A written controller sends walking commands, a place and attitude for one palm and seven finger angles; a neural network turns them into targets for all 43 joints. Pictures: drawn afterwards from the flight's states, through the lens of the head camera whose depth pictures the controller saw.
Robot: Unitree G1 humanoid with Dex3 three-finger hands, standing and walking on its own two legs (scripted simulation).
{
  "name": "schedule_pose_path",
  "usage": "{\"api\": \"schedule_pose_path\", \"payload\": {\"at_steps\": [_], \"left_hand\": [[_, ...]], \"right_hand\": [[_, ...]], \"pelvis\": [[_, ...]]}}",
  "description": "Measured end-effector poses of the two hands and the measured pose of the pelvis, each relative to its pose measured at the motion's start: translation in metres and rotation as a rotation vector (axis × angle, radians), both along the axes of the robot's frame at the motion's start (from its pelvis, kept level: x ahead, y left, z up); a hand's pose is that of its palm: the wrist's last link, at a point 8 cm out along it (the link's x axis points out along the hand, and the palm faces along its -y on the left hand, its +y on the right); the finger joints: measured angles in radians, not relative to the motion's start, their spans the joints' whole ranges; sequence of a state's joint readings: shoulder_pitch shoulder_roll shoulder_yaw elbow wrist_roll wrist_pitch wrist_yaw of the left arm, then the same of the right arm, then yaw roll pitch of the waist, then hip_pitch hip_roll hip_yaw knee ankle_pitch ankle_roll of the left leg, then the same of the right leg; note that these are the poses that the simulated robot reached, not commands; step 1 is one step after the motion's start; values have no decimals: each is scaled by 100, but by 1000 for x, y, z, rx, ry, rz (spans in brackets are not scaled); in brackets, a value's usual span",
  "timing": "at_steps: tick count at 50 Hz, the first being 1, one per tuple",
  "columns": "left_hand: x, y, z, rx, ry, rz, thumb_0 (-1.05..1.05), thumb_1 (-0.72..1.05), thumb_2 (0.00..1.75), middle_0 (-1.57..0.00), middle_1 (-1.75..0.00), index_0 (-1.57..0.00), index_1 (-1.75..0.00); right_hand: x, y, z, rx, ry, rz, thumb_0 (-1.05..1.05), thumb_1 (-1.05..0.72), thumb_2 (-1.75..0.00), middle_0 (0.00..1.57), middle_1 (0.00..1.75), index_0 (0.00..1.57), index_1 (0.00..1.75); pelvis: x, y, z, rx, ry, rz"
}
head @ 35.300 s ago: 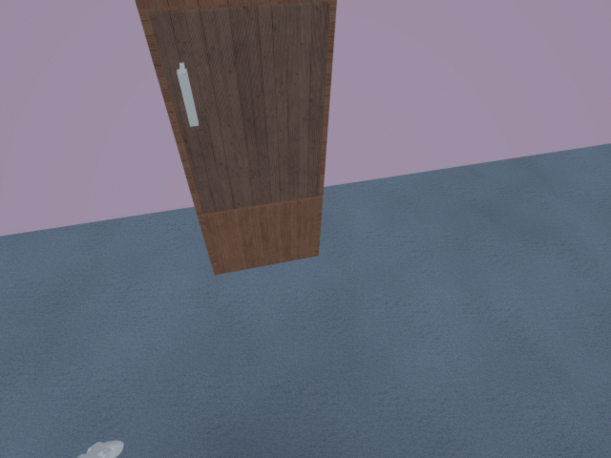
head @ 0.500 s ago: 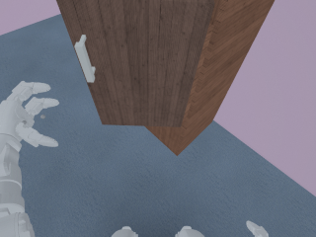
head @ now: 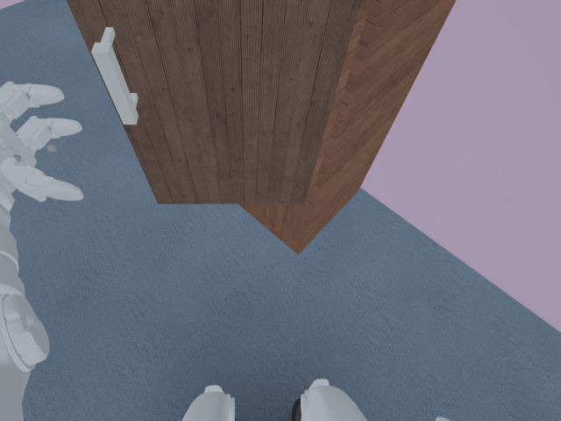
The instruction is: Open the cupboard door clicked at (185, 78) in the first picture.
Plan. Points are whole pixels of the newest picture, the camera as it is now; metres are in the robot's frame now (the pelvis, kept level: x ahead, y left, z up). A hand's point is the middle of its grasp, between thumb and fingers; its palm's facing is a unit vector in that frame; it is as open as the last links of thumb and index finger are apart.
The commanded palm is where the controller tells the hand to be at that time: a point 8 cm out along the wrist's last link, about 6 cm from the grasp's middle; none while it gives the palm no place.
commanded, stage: move the hooked fingers beside the handle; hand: left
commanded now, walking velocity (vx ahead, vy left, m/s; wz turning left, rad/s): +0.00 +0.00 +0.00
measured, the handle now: (120, 78) +0.60 +0.24 +0.08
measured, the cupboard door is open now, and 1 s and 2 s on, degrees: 45 45 45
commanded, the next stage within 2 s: slide the fingers in behind the handle in 1.60 s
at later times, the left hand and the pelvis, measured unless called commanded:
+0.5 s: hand (68, 96) +0.53 +0.28 +0.10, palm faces +0.01 -1.00 -0.02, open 13.9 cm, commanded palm +0.53 +0.33 +0.08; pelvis +0.00 +0.00 -0.01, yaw -1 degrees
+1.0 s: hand (63, 100) +0.54 +0.30 +0.09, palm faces +0.00 -1.00 -0.01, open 14.0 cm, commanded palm +0.53 +0.33 +0.08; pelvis +0.02 +0.01 -0.01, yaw -1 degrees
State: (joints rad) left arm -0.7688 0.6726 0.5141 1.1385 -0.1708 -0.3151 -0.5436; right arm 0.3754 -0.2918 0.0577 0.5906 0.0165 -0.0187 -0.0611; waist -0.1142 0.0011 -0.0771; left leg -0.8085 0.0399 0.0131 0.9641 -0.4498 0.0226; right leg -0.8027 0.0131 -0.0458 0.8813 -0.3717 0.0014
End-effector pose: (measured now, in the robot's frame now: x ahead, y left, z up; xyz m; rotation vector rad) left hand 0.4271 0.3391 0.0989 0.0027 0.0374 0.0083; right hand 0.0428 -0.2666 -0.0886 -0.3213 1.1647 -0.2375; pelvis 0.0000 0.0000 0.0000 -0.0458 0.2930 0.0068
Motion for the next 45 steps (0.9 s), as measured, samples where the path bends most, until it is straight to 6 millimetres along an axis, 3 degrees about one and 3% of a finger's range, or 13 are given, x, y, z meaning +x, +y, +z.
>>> {"api": "schedule_pose_path", "payload": {"at_steps": [15, 28, 37, 45], "left_hand": [[47, -2, 3, 19, 12, -14, -1, -50, 30, -30, -120, -30, -120], [93, 2, 7, 21, 15, 5, -1, -50, 30, -30, -120, -30, -120], [103, 15, -3, 22, 23, 2, -1, -50, 30, -30, -120, -30, -120], [97, 20, -11, 4, 13, -4, -1, -50, 30, -30, -120, -30, -120]], "right_hand": [[-49, -7, -2, -39, 174, -67, 0, -90, -90, 20, 30, 21, 30], [-75, 4, 1, -38, 285, -132, 0, -90, -90, 20, 30, 21, 30], [-79, 17, 2, -19, 340, -153, 0, -90, -90, 20, 30, 21, 30], [-63, 21, 5, -10, 337, -136, 0, -90, -90, 20, 30, 21, 30]], "pelvis": [[-3, -1, -8, -15, 64, 0], [3, 2, -13, -30, 128, -15], [12, 8, -14, -37, 159, -26], [20, 11, -10, -46, 153, -17]]}}
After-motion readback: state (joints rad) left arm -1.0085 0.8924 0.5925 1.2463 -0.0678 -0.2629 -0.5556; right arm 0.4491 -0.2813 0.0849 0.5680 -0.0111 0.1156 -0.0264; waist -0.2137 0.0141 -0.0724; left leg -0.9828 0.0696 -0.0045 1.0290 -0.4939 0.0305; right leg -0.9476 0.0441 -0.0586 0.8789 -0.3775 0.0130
